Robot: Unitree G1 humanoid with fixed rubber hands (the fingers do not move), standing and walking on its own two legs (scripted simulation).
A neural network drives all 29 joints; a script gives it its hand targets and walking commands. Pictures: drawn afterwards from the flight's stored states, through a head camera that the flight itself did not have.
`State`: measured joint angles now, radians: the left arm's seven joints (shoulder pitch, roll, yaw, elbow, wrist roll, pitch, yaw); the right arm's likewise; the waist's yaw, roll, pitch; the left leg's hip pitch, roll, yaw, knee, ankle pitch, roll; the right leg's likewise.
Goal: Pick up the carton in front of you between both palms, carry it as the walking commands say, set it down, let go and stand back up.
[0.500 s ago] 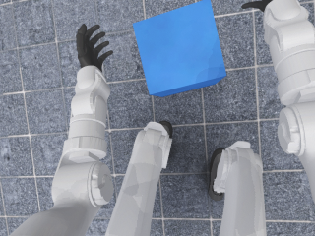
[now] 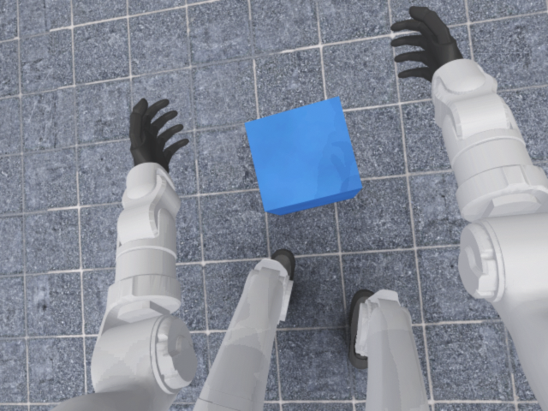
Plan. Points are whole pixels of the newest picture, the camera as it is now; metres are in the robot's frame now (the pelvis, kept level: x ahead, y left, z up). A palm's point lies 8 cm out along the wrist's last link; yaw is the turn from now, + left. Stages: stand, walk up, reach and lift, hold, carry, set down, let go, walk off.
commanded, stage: let go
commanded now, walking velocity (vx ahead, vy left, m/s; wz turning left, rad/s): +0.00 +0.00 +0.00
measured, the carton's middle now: (305, 165) +0.48 +0.11 -0.49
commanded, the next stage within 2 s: stand in 1.42 s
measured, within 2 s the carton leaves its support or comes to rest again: neither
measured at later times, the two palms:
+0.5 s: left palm (74, 228) +0.30 +0.27 +0.05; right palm (533, 201) +0.39 -0.14 +0.02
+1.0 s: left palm (60, 267) +0.27 +0.23 +0.09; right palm out of the picture +0.29 -0.23 +0.09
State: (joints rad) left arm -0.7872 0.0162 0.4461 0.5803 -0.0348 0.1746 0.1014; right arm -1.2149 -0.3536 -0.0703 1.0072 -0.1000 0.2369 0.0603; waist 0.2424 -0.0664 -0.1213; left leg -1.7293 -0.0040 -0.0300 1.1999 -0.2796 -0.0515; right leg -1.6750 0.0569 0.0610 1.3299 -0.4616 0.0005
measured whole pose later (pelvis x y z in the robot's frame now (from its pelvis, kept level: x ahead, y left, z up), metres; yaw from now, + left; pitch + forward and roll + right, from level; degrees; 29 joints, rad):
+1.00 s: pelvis +0.11 +0.00 +0.16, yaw +1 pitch +4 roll +1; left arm 0.23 0.21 0.04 0.43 -0.01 0.04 -0.06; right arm 0.19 -0.20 -0.05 0.48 -0.02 0.02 0.02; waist 0.02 -0.01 0.02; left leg -0.28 -0.01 -0.06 0.41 -0.20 -0.03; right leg -0.17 0.01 0.04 0.43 -0.33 -0.01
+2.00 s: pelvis +0.11 +0.04 +0.16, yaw -1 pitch -1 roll +0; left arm 0.20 0.35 0.02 0.76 0.04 0.01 0.03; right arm 0.15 -0.31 -0.03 0.83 -0.03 0.01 -0.02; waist -0.01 -0.06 0.03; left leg -0.24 -0.03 -0.01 0.53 -0.29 0.03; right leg -0.10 -0.01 0.08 0.47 -0.35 0.04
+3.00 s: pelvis +0.09 +0.03 +0.17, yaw +0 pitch -2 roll +0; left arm 0.17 0.39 0.00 0.99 0.03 -0.01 0.02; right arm 0.10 -0.36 -0.01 1.05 -0.02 0.00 -0.01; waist -0.01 -0.04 0.03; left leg -0.20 -0.02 -0.04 0.43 -0.19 0.01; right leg -0.06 -0.01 0.05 0.36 -0.27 0.03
